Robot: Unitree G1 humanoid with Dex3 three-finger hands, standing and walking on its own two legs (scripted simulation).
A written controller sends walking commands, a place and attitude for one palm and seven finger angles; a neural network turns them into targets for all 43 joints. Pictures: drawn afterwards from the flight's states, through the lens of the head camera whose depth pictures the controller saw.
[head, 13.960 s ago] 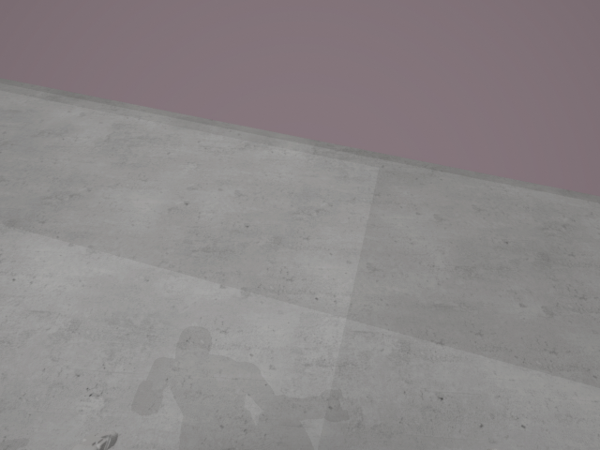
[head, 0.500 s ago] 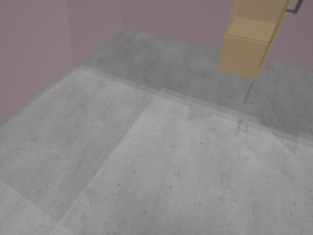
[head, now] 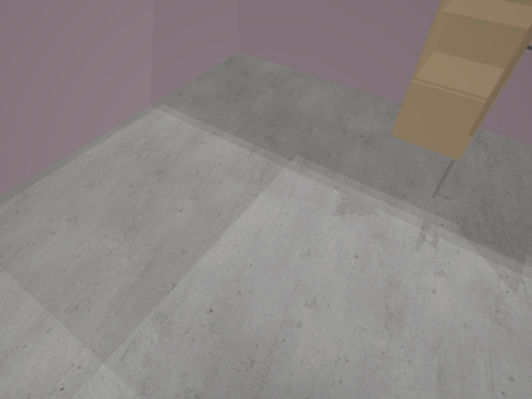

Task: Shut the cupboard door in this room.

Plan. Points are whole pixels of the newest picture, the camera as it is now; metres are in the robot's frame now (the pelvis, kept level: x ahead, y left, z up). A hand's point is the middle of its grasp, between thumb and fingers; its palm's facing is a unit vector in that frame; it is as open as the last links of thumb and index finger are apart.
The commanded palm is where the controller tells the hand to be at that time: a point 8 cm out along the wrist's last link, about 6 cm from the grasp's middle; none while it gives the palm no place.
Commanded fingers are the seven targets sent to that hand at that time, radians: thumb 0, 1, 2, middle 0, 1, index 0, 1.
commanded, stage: turn or walk to find it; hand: left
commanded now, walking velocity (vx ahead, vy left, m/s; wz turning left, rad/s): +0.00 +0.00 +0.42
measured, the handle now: out of the picture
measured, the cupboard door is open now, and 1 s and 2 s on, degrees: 87 87 87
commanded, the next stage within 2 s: stand and wait in 0.06 s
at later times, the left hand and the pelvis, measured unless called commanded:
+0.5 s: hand out of the picture +0.02 +0.20 -0.17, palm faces +0.12 -0.97 -0.23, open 7.4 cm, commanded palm none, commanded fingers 0.00 0.90 0.90 -0.20 -0.30 -0.20 -0.30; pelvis -0.02 +0.00 +0.00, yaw +6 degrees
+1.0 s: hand out of the picture -0.09 +0.24 -0.19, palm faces +0.34 -0.91 -0.23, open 7.4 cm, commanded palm none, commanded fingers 0.00 0.90 0.90 -0.20 -0.30 -0.20 -0.30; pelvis -0.06 +0.03 +0.00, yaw +18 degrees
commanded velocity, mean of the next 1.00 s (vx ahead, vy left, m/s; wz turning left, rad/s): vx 0.00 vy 0.00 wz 0.29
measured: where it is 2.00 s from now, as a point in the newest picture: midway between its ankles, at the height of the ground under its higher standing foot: outside the picture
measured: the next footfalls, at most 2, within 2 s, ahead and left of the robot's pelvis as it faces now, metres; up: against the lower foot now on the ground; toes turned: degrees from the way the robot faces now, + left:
right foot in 0.52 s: +0.02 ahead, -0.12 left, +0.00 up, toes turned +1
left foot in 0.90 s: -0.05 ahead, +0.14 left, +0.00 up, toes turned +21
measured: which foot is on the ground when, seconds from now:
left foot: down 0.00-0.54, up 0.56-0.88, down 0.90-1.00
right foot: down 0.00-0.16, up 0.18-0.50, down 0.52-0.90, up 0.92-1.00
